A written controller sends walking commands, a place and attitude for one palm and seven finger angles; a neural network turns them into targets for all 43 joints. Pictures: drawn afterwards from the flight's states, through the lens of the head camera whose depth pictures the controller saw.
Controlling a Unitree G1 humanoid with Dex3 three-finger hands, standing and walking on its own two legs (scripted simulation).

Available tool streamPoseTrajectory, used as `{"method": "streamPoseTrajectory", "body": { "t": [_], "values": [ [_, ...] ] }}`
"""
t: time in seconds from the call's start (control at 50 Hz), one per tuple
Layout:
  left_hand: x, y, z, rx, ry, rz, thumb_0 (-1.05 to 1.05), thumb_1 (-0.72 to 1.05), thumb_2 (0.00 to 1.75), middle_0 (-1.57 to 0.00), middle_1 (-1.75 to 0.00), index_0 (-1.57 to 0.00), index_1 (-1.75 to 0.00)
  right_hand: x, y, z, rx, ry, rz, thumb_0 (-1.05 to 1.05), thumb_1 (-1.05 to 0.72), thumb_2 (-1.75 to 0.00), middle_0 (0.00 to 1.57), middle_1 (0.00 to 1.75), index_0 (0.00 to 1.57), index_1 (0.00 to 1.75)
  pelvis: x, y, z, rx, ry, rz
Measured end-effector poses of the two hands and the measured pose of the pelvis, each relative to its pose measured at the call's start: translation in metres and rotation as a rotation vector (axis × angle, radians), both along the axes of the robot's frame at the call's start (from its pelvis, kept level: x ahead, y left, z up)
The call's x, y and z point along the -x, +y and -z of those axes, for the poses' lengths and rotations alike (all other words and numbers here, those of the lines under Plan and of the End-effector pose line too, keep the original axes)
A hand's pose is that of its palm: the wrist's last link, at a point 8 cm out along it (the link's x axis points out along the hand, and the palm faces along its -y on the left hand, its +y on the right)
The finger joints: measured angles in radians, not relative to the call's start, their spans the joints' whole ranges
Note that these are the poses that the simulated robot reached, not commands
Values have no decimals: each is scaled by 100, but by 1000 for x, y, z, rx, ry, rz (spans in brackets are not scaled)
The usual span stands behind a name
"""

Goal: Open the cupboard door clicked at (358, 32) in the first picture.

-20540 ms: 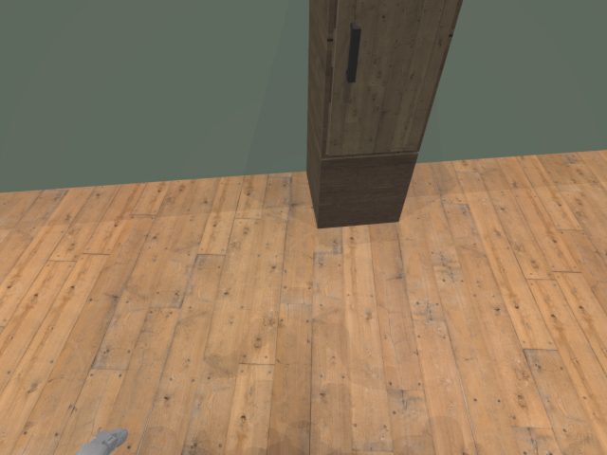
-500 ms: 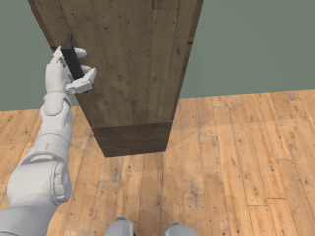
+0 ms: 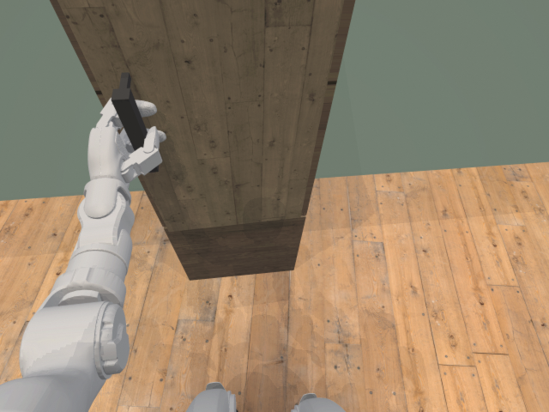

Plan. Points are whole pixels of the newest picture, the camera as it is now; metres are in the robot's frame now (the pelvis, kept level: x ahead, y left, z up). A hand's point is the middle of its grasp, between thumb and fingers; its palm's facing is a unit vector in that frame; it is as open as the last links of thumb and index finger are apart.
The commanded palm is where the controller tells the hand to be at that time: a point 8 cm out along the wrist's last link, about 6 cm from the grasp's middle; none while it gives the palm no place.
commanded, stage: pull the door open along its arc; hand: left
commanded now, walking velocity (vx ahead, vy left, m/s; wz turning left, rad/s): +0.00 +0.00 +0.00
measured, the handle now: (139, 125) +0.53 +0.18 +0.09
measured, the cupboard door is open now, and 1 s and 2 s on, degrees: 2 44 45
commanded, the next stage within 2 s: open thumb and fingers to let go in 0.76 s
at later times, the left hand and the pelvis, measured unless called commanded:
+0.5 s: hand (213, 239) +0.32 +0.06 +0.10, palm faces +0.25 -0.96 +0.12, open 6.4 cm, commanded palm +0.26 +0.13 +0.09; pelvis +0.01 -0.01 +0.01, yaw +1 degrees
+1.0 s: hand (246, 259) +0.30 +0.02 +0.10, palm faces +0.40 -0.92 -0.04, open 6.9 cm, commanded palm +0.24 +0.06 +0.09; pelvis +0.02 -0.06 +0.02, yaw +5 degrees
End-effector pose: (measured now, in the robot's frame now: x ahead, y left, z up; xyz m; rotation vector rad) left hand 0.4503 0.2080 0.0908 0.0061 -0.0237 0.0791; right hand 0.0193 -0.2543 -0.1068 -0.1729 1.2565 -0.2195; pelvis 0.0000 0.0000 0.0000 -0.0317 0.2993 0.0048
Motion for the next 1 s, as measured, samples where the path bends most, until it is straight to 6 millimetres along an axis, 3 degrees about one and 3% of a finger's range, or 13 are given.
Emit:
{"method": "streamPoseTrajectory", "body": {
  "t": [0.12, 0.26, 0.44, 0.56, 0.68, 0.78, 1.0],
  "values": [
    [24, -5, 1, 5, -12, 21, 1, 72, 75, -37, -135, -35, -135, -17, 1, -5, -21, -55, 2, 0, -91, -90, 20, 30, 20, 30, -7, 0, -6, -8, -23, 12],
    [71, -23, 2, 14, -23, 60, 0, 70, 72, -37, -135, -33, -134, -62, 4, -17, -42, -195, -38, 1, -91, -90, 20, 30, 20, 30, -13, -1, -13, -16, -67, 15],
    [138, -75, 2, 113, -16, -118, 3, 67, 71, -35, -135, -35, -130, -135, 21, -33, -87, -402, -180, 1, -91, -90, 20, 30, 20, 30, -12, -5, -13, -30, -113, 1],
    [176, -116, -3, 90, 19, -181, 4, 65, 69, -33, -133, -36, -131, -169, 34, -46, -126, -498, -241, 1, -91, -90, 20, 30, 20, 30, -13, -15, -13, -42, -143, -12],
    [193, -134, -8, 31, 67, -169, 3, 65, 69, -30, -124, -32, -129, -182, 34, -56, -159, -540, -241, 1, -91, -90, 20, 30, 20, 30, -18, -32, -17, -50, -180, -24],
    [203, -145, -12, 19, 106, -160, 3, 67, 73, -26, -116, -29, -127, -184, 19, -58, -167, -540, -236, 1, -90, -90, 20, 30, 20, 30, -25, -45, -20, -57, -207, -39],
    [196, -142, -9, -17, 69, -332, 1, 59, 83, -30, -121, -29, -127, -182, -20, -31, -101, -443, -277, 1, -91, -90, 20, 30, 20, 30, -19, -64, -16, -80, -171, -74]
  ]
}}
